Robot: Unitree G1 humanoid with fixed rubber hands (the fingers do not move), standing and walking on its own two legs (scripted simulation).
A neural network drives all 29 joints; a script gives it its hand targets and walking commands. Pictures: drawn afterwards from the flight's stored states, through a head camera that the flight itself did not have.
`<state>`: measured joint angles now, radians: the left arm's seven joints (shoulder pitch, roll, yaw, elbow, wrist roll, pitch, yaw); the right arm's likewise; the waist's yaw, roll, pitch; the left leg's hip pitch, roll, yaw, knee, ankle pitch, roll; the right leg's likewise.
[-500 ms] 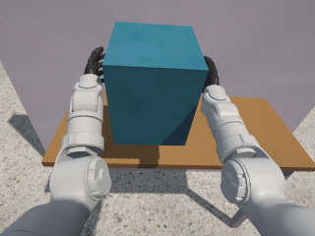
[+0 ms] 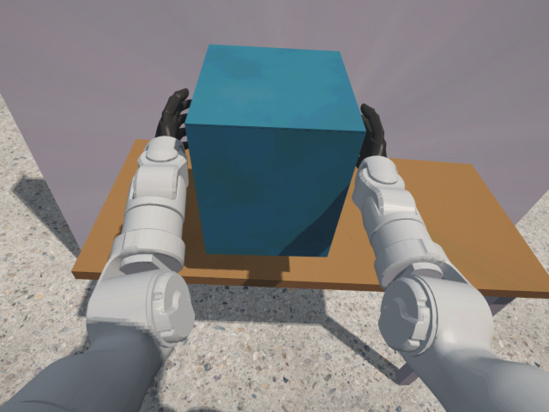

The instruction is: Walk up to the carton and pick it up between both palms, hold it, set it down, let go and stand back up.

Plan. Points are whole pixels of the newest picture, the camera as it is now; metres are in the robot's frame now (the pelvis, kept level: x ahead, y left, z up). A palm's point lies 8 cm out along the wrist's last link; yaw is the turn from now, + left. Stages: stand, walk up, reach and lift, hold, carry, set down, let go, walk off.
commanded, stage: set down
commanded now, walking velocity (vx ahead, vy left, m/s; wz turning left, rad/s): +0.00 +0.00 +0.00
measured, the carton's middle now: (270, 155) +0.45 +0.03 +0.15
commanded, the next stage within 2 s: none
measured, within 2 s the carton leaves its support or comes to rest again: rests again in 1.84 s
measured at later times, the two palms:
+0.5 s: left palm (177, 150) +0.44 +0.18 +0.16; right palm (363, 169) +0.43 -0.11 +0.16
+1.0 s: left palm (180, 159) +0.45 +0.18 +0.13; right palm (357, 175) +0.44 -0.11 +0.13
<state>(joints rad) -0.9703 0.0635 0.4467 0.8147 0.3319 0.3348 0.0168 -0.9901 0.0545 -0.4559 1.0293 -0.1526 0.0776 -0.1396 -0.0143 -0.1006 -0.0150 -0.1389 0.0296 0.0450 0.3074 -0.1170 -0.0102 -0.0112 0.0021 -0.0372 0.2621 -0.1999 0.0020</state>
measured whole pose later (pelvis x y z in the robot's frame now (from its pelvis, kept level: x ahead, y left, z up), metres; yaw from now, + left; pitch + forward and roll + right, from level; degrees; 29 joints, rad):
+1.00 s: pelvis +0.02 +0.00 +0.00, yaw -1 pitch +4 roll +0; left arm -1.00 0.06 0.55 0.99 0.37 0.16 -0.01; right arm -0.94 0.16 -0.71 0.92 -0.43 0.00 -0.09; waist 0.03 -0.09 -0.04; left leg -0.25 0.03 0.07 0.30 -0.12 -0.01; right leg -0.15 0.00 -0.01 0.29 -0.22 0.01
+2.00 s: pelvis +0.01 +0.00 +0.00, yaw -2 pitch +12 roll +0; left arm -1.05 0.07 0.64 1.13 0.42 0.00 -0.02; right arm -0.93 0.21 -0.82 0.88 -0.58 -0.08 -0.07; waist 0.03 -0.08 -0.08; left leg -0.40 0.03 0.09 0.29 -0.09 0.00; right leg -0.32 0.00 0.00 0.31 -0.20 0.01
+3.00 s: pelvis +0.01 +0.00 +0.00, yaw -2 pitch +11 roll +0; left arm -1.06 0.01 0.79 1.06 0.54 -0.03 -0.07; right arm -0.92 0.24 -0.85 0.77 -0.63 -0.06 -0.03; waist 0.05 -0.06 -0.02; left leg -0.38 0.02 0.09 0.28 -0.09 0.01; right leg -0.30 -0.01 0.00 0.32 -0.20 0.01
